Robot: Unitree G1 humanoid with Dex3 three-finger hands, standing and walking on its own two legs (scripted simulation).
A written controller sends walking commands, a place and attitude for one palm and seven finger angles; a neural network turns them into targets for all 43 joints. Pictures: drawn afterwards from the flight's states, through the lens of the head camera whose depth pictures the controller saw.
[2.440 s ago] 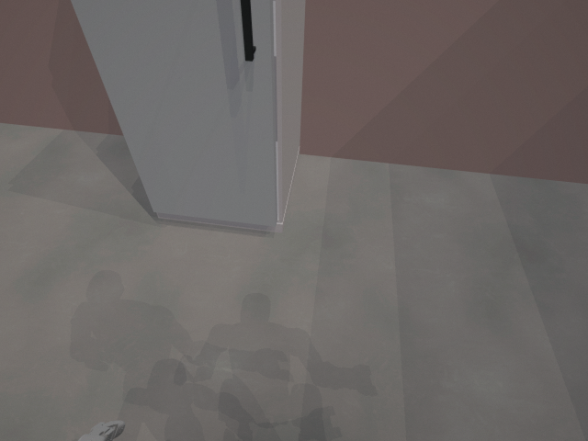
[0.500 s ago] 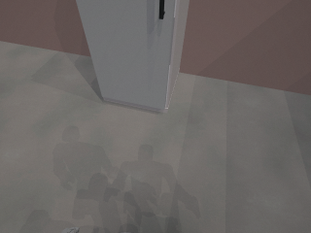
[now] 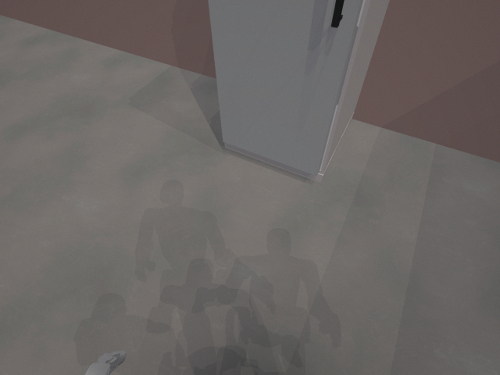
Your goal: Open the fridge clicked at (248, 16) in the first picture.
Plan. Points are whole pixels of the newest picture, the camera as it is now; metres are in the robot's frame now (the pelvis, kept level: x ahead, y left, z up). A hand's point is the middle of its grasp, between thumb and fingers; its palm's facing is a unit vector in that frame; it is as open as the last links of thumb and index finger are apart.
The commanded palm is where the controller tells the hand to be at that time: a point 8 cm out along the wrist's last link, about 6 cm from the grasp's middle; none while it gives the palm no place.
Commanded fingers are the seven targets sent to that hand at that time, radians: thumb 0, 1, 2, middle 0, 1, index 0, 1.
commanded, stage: walk to a spot facing it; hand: right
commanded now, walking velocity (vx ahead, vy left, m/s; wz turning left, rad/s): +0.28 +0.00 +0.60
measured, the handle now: out of the picture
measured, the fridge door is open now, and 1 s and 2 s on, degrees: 0 0 0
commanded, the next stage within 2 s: turn to face it in 1.56 s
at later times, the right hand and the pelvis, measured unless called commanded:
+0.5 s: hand (342, 338) +0.22 -0.17 -0.18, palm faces -0.37 +0.92 -0.10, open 7.4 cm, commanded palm none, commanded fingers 0.00 -0.90 -0.90 0.20 0.30 0.20 0.30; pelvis +0.08 -0.03 +0.00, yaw +20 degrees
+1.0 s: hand (294, 244) +0.42 -0.10 -0.18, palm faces -0.49 +0.84 -0.21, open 7.3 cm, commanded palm none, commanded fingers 0.00 -0.90 -0.90 0.20 0.30 0.20 0.30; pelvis +0.29 +0.06 +0.00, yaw +33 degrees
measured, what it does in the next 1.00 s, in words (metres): walks ahead, turning left: right foot, then left foot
